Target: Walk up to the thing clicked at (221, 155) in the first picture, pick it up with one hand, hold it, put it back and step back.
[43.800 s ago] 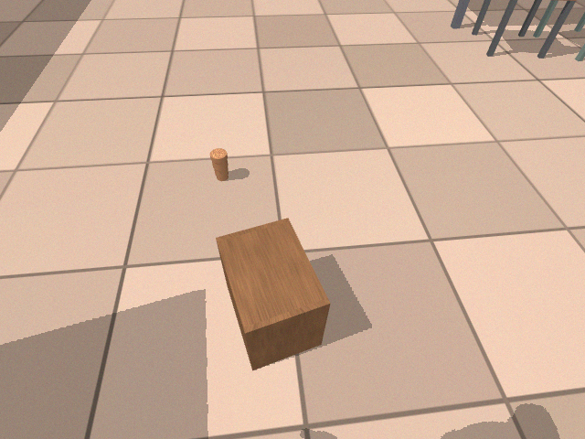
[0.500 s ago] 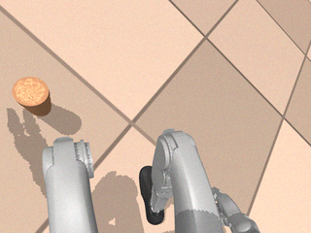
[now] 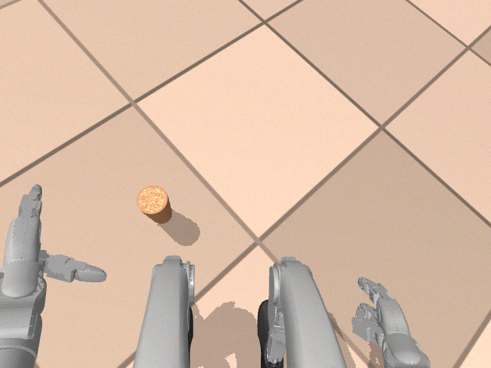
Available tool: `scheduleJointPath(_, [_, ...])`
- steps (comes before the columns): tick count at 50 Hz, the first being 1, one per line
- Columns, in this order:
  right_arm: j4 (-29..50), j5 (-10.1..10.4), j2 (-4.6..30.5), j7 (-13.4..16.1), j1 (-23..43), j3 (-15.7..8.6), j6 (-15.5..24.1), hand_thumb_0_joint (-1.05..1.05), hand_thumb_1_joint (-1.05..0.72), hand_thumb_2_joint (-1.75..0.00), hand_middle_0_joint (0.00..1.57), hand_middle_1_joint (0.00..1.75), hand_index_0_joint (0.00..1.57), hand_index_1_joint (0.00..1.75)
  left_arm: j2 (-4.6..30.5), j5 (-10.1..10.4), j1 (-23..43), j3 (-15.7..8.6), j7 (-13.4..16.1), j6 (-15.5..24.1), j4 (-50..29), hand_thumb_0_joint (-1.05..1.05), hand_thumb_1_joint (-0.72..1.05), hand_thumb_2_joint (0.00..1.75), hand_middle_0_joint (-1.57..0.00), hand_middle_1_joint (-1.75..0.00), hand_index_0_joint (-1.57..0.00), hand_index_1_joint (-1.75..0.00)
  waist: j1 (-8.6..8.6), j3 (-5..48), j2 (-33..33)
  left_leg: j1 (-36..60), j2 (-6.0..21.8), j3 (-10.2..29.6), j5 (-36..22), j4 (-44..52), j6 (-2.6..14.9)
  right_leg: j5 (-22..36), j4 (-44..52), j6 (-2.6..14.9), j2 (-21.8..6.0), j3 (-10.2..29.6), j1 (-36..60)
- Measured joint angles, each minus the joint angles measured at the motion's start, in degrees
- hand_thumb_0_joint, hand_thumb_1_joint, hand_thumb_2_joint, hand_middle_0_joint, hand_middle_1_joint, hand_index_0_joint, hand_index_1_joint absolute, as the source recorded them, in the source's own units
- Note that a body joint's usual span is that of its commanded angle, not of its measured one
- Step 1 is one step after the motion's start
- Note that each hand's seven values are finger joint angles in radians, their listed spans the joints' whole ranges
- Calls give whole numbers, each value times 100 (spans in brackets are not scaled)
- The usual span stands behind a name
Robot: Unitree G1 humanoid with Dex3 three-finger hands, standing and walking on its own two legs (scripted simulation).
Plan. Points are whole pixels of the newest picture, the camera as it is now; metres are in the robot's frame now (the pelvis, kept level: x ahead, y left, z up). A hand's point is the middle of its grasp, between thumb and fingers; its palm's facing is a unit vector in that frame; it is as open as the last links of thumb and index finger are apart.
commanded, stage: home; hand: left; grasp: from the side
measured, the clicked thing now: (157, 207) +0.47 +0.22 -0.45
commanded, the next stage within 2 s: none
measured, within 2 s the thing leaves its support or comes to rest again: neither
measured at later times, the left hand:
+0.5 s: hand (45, 280) +0.24 +0.21 +0.10, palm faces +0.14 -0.93 -0.34, open 17.3 cm
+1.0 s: hand (37, 302) +0.22 +0.19 +0.14, palm faces +0.16 -0.94 -0.30, open 17.4 cm
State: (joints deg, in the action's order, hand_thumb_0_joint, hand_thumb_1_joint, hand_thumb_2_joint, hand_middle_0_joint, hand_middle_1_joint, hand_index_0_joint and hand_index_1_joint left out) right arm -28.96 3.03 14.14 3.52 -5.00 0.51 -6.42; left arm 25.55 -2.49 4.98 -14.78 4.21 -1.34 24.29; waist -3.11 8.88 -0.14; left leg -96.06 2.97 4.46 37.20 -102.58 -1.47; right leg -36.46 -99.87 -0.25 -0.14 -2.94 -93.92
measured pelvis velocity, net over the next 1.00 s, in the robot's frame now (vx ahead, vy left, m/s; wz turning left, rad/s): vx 0.07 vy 0.00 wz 0.06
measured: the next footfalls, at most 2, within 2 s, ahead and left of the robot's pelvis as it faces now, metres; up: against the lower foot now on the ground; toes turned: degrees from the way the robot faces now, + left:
none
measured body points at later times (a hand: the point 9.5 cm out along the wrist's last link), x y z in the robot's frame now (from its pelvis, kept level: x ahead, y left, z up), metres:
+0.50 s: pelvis +0.06 +0.01 +0.17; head +0.10 +0.01 +0.62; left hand +0.23 +0.26 +0.12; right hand +0.21 -0.24 +0.09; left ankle +0.07 +0.13 -0.49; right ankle +0.07 -0.13 -0.49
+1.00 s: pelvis +0.07 +0.00 +0.19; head +0.09 +0.00 +0.64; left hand +0.21 +0.24 +0.16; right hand +0.25 -0.23 +0.12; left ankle +0.07 +0.13 -0.49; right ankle +0.07 -0.13 -0.49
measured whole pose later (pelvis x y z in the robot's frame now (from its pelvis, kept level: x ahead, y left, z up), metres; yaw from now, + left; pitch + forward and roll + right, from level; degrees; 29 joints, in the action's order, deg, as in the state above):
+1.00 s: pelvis +0.07 +0.00 +0.19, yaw +4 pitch +8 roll -2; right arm -27.9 1.1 12.2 10.8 -15.4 1.7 6.3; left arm 12.0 0.5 -27.0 1.0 8.4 -16.3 -1.8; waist -1.3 6.0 2.1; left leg -37.2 2.7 2.4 27.5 -56.3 -1.4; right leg -27.0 -53.5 -0.4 -0.6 -3.1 -34.7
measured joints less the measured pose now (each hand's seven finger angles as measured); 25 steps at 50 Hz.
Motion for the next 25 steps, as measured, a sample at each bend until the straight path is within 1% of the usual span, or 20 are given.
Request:
scheduleJointPath(5, [33, 2, 55, 146, -103, -37, 231, 0, -90, -90, 20, 30, 20, 30, -300, 100, -370, 290, 144, -276, -34, -1, -47, 10, -7, -7, -7, -7, 16, 62, 68, 1024, 5, -43, -104, 845, -21, 83, 820, 21, -9, -6, 1018])
scheduleJointPath(10, [18, 16, 24, 261, -342, -18, 407, 0, -90, -90, 20, 30, 20, 30, -618, 172, -794, 596, 277, -597, -244, -1, -47, 10, -7, -7, -7, -7, -1, 38, 91, 2056, 4, -89, -251, 1685, -22, 219, 1653, 20, -17, -5, 2051])
scheduleJointPath(19, [2, 22, -152, 530, -910, 85, 593, 0, -89, -90, 20, 30, 20, 30, -1010, 285, -1809, 1076, 545, -1147, -1117, -1, -49, 9, -7, -6, -7, -6, -8, 12, 118, 3862, 1, -155, -568, 3123, 1, 551, 3128, -2, -21, -10, 3880])
scheduleJointPath(25, [108, -4, -211, 677, -1169, 112, 741, 1, -89, -90, 20, 30, 20, 30, -1186, 346, -2604, 1410, 624, -1437, -1906, -1, -51, 7, -6, -6, -6, -6, 12, 48, 250, 4858, -7, -233, -749, 3894, 42, 766, 3937, -45, -26, 33, 4880])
